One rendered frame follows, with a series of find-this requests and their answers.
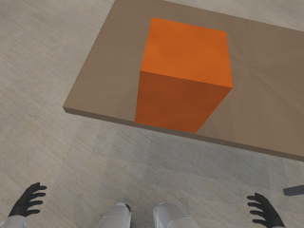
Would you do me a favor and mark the left robot shin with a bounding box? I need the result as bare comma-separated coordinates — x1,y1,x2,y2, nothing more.
116,202,128,209

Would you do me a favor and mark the left robot hand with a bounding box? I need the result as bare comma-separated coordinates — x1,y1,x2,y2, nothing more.
9,182,47,217

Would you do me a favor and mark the left robot thigh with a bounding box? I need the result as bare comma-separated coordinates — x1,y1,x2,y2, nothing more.
96,205,132,228

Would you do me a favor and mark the right robot hand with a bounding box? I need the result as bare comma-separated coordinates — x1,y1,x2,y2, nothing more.
247,193,286,228

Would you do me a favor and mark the robot left forearm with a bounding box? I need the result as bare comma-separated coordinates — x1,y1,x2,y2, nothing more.
0,215,28,228

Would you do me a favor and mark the carton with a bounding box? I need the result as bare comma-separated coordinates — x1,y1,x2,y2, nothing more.
135,17,233,133

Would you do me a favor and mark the table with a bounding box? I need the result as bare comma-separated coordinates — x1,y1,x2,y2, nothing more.
63,0,304,197

